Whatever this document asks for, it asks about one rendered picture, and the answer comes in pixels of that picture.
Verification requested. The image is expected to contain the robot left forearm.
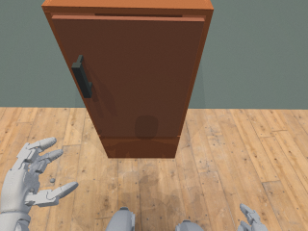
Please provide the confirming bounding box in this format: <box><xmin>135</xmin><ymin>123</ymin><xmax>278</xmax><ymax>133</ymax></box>
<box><xmin>0</xmin><ymin>211</ymin><xmax>31</xmax><ymax>231</ymax></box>

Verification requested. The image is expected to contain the handle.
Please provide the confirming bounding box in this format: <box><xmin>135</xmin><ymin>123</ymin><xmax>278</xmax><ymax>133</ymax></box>
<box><xmin>71</xmin><ymin>55</ymin><xmax>92</xmax><ymax>98</ymax></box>

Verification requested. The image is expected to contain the robot thigh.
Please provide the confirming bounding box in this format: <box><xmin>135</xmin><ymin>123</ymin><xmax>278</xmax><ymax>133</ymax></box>
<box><xmin>105</xmin><ymin>210</ymin><xmax>136</xmax><ymax>231</ymax></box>
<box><xmin>175</xmin><ymin>221</ymin><xmax>204</xmax><ymax>231</ymax></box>

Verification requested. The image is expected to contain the right robot thigh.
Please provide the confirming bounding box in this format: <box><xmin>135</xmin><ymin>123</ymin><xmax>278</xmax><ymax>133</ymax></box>
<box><xmin>175</xmin><ymin>221</ymin><xmax>204</xmax><ymax>231</ymax></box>

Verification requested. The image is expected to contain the left robot thigh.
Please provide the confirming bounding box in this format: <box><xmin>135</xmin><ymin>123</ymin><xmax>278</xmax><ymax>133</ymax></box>
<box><xmin>105</xmin><ymin>210</ymin><xmax>136</xmax><ymax>231</ymax></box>

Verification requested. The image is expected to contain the left robot hand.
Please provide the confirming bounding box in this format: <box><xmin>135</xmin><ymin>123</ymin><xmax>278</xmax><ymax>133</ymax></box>
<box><xmin>0</xmin><ymin>137</ymin><xmax>79</xmax><ymax>214</ymax></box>

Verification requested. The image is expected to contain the right robot hand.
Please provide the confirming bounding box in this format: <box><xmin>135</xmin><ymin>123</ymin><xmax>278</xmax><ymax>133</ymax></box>
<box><xmin>237</xmin><ymin>203</ymin><xmax>269</xmax><ymax>231</ymax></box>

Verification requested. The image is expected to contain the cupboard door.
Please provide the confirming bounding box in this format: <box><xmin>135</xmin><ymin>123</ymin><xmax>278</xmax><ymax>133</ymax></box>
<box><xmin>51</xmin><ymin>15</ymin><xmax>205</xmax><ymax>137</ymax></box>

